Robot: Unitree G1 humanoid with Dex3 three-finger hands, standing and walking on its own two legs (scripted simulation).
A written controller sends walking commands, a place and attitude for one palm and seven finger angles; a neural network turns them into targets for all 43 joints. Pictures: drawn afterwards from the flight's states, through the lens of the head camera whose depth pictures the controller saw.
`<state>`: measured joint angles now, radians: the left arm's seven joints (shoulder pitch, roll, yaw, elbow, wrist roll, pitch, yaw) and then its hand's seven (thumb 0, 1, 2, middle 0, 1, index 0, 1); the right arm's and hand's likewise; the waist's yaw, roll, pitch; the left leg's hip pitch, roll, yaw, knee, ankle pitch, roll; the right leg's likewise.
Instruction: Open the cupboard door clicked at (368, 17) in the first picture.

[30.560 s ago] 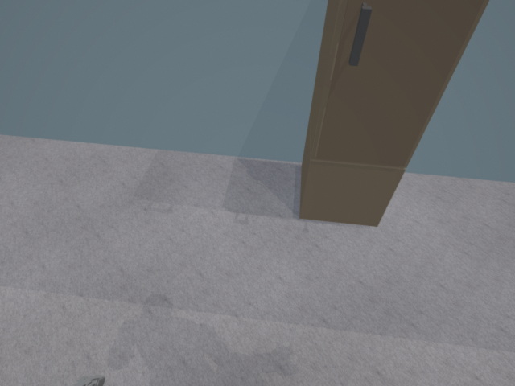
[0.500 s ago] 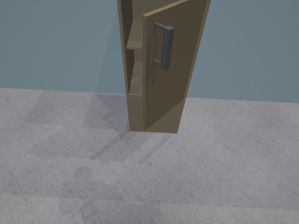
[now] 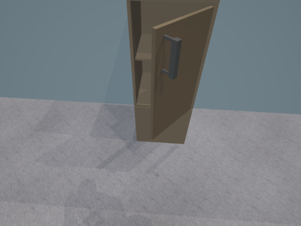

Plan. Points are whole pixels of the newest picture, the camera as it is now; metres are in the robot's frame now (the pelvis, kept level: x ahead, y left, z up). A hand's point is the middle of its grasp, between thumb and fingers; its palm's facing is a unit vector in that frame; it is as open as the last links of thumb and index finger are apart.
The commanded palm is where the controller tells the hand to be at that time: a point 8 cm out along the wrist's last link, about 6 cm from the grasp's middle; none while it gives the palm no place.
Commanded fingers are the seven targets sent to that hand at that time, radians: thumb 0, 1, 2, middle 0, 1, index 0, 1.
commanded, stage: let the arm hang, fingers relaxed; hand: left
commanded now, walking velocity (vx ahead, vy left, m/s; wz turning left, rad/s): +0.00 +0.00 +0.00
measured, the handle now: (169, 57) +0.63 -0.04 +0.15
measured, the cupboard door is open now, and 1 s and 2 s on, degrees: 49 49 49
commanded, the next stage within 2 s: look to check the result in 0.30 s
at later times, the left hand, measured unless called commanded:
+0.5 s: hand out of the picture +0.01 +0.16 -0.16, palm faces +0.06 -0.98 -0.20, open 7.4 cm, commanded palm none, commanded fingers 0.00 0.90 0.90 -0.20 -0.30 -0.20 -0.30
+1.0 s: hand out of the picture +0.07 +0.17 -0.16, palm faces +0.04 -0.97 -0.23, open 7.4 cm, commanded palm none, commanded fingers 0.00 0.90 0.90 -0.20 -0.30 -0.20 -0.30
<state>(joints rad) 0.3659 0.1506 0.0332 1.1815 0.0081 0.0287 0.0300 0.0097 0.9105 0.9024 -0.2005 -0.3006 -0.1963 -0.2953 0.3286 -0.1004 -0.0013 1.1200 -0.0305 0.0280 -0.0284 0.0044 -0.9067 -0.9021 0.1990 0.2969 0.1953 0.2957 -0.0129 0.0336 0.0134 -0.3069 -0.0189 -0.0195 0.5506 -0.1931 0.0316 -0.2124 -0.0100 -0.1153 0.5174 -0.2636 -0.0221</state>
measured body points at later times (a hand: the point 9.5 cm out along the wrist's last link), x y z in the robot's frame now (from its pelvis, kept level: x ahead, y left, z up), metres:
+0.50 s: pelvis +0.03 -0.01 +0.01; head +0.04 -0.02 +0.46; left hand +0.01 +0.21 -0.15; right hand +0.04 -0.24 -0.15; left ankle +0.06 +0.09 -0.73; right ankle +0.02 -0.11 -0.73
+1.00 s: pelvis +0.05 -0.02 +0.01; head +0.07 -0.03 +0.46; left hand +0.07 +0.22 -0.14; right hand +0.08 -0.26 -0.15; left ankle +0.06 +0.09 -0.73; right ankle +0.02 -0.11 -0.73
